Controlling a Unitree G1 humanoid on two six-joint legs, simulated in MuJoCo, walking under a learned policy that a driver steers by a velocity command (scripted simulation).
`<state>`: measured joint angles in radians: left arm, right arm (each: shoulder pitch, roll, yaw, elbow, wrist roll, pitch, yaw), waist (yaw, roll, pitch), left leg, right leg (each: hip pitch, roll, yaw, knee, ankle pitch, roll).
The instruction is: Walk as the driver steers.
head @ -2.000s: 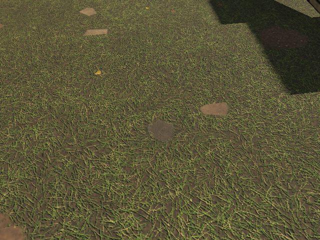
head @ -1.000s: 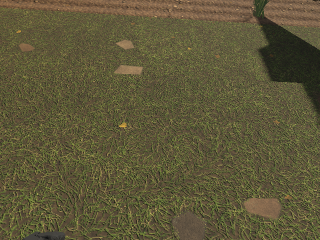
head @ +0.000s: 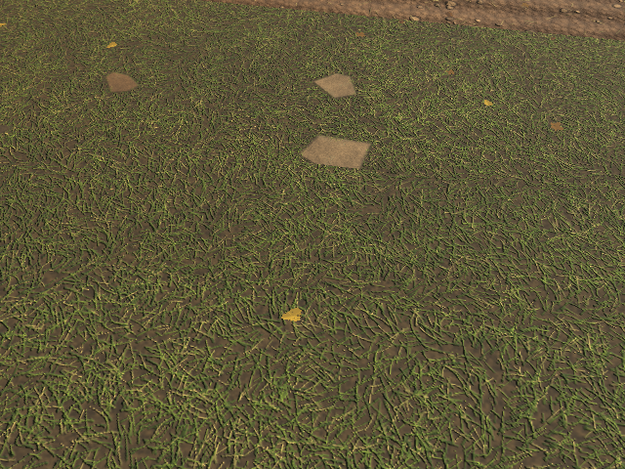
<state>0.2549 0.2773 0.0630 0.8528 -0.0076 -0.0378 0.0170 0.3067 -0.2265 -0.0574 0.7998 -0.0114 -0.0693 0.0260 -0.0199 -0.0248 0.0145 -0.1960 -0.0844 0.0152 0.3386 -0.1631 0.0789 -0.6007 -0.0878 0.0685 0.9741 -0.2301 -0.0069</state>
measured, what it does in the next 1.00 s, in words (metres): goes down, turning right: right foot, then left foot 0.19 m lower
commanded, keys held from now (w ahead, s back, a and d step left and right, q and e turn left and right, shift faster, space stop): w+e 0.68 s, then w+q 0.08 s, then q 0.24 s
